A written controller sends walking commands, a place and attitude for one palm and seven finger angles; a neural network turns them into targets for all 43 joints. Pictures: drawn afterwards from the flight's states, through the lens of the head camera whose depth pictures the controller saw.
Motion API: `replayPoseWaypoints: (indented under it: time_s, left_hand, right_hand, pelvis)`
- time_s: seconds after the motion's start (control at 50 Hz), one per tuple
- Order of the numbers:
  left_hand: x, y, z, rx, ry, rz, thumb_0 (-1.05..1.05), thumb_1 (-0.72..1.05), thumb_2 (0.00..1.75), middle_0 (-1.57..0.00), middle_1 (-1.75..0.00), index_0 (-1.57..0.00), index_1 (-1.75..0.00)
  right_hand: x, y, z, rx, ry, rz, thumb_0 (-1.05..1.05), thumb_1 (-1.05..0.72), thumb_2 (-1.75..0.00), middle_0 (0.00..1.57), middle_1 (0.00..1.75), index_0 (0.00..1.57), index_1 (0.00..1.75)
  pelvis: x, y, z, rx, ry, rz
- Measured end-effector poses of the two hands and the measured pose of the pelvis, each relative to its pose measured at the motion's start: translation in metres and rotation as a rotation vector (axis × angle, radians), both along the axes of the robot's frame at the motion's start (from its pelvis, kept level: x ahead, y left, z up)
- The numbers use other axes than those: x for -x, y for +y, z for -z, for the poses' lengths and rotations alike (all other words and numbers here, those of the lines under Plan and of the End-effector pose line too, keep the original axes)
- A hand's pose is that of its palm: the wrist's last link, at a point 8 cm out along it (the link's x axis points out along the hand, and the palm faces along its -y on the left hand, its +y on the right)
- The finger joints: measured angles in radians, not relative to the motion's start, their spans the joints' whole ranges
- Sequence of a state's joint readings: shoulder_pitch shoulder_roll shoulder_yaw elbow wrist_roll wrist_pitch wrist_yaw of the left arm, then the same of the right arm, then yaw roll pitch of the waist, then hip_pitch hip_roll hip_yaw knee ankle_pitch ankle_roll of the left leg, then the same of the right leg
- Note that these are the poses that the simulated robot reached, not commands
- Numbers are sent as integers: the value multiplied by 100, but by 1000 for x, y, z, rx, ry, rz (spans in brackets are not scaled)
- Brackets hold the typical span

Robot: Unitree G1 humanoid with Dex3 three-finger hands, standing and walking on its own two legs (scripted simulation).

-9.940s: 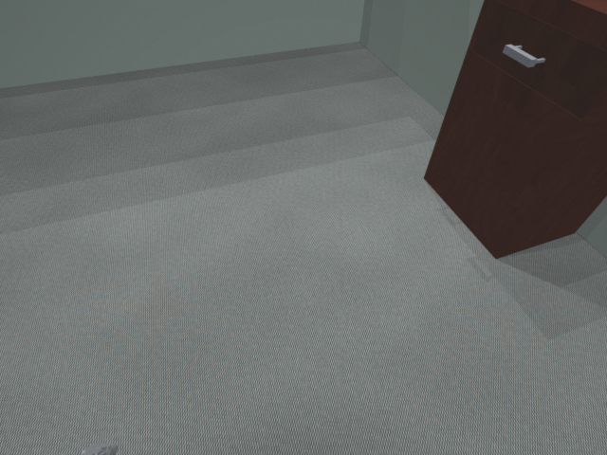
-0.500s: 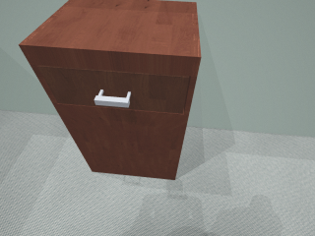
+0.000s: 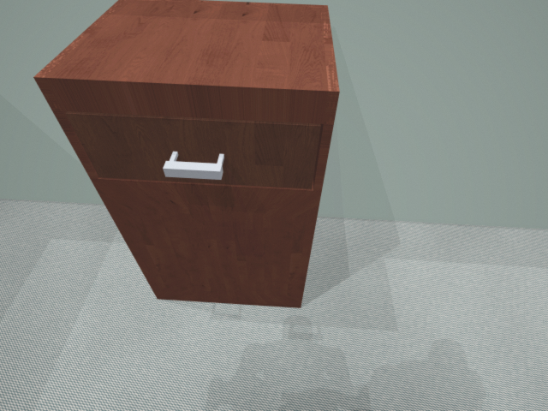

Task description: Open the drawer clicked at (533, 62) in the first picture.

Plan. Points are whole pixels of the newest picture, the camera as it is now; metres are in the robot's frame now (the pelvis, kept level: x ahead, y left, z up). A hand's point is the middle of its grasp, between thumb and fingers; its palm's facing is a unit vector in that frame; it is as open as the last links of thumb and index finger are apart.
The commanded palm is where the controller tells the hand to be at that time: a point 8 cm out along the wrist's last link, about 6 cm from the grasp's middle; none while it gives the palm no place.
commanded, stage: come to a stop and stand still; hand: left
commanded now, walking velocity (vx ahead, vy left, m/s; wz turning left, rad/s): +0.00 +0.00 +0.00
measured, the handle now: (195, 163) +0.58 +0.20 +0.00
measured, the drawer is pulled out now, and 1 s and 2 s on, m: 0.00 0.00 0.00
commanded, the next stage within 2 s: look again from close up in 0.36 s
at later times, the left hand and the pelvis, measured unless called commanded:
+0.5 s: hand out of the picture -0.05 +0.17 -0.16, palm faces +0.04 -0.98 -0.20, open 7.4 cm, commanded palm none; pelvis -0.02 +0.00 +0.01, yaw +1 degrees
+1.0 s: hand out of the picture +0.01 +0.16 -0.16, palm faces +0.05 -0.98 -0.19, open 7.3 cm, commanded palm none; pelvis +0.01 -0.01 +0.01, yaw +1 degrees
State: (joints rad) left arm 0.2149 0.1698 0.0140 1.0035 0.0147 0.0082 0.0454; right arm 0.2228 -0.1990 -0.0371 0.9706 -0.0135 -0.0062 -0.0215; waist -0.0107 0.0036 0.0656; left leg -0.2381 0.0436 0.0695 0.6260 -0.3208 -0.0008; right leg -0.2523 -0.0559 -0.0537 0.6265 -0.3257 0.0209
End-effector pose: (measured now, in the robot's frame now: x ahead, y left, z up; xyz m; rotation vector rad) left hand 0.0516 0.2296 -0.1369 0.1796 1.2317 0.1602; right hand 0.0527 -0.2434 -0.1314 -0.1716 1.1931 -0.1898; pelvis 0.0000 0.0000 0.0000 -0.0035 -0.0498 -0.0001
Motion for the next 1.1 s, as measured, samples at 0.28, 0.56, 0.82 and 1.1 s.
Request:
replayPoseWaypoints:
  time_s: [0.28,0.56,0.82,1.1]
  left_hand:
    - [80,7,-11,-1,111,-23,0,91,90,-20,-30,-20,-30]
    - [103,-14,-6,38,207,-56,0,91,90,-20,-30,-20,-30]
    - [63,-28,-2,52,164,-46,1,93,90,-20,-30,-20,-30]
    - [40,-27,-4,38,147,-59,0,92,90,-20,-30,-20,-30]
  right_hand:
    - [48,15,0,-49,63,-42,0,-92,-90,20,30,20,30]
    - [109,23,6,-82,271,3,1,-91,-90,20,30,20,30]
    - [72,31,8,-106,223,4,1,-90,-90,20,30,20,30]
    - [32,11,6,-66,186,-17,1,-91,-90,20,30,20,30]
  pelvis:
    - [27,2,-10,-7,13,-9]
    - [19,-4,-10,-13,28,-19]
    - [-1,-11,-10,-13,30,-15]
    - [-20,-17,-11,-14,33,-19]
